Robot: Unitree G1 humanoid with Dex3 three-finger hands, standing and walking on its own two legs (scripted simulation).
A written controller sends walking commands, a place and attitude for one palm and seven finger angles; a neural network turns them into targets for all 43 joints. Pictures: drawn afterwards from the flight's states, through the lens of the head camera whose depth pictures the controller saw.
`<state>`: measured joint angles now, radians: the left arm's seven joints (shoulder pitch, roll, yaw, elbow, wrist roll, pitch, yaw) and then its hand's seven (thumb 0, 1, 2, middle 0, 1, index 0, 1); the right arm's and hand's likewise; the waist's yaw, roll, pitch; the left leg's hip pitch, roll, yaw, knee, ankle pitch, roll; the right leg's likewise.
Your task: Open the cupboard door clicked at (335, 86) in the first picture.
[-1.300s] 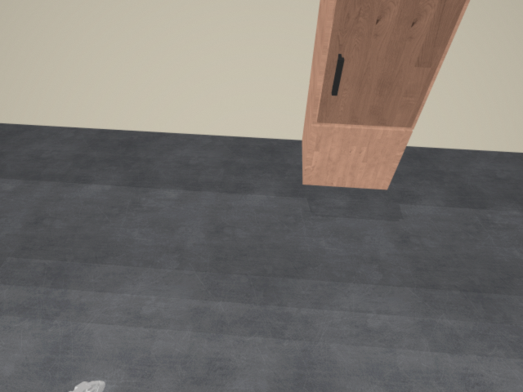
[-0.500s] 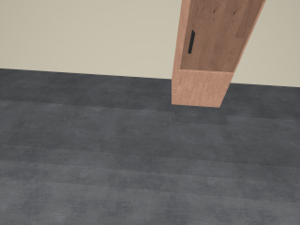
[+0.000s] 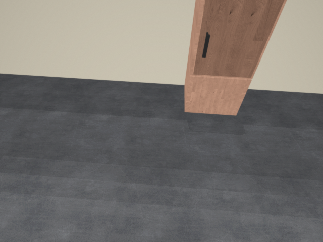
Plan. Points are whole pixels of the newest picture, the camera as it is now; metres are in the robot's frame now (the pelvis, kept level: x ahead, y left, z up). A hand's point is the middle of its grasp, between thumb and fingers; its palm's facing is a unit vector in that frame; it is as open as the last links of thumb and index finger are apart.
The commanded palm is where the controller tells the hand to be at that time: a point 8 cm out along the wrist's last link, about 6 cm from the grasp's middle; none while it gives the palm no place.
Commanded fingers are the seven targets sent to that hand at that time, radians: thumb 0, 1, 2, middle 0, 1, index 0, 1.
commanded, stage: look at it before walking up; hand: left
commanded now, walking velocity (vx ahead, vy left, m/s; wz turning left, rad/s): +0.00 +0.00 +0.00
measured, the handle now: (205, 45) +1.26 -0.21 -0.11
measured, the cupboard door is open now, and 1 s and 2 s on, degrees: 0 0 0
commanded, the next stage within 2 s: walk to a spot facing it in 0.14 s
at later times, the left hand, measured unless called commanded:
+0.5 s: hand out of the picture +0.07 +0.22 -0.17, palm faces -0.10 -0.95 -0.29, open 7.4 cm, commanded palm none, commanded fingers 0.00 0.90 0.90 -0.20 -0.30 -0.20 -0.30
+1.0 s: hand out of the picture +0.08 +0.19 -0.17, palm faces -0.25 -0.95 -0.21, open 7.4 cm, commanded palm none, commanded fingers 0.00 0.90 0.90 -0.20 -0.30 -0.20 -0.30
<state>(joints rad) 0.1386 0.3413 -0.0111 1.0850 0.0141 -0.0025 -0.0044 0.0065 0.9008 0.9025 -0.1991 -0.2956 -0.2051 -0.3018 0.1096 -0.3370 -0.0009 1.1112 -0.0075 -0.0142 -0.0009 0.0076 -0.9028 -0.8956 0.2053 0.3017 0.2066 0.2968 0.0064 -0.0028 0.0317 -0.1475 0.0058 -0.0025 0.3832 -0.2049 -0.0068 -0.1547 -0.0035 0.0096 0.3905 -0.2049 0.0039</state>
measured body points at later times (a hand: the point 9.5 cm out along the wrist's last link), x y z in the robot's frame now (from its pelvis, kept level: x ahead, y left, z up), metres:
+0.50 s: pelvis +0.00 +0.00 -0.01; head +0.02 -0.01 +0.44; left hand +0.07 +0.27 -0.15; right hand +0.07 -0.28 -0.15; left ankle +0.00 +0.12 -0.75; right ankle +0.01 -0.12 -0.74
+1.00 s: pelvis +0.02 +0.00 +0.00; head +0.04 +0.00 +0.45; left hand +0.09 +0.24 -0.15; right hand +0.04 -0.28 -0.13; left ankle +0.06 +0.13 -0.72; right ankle -0.01 -0.11 -0.75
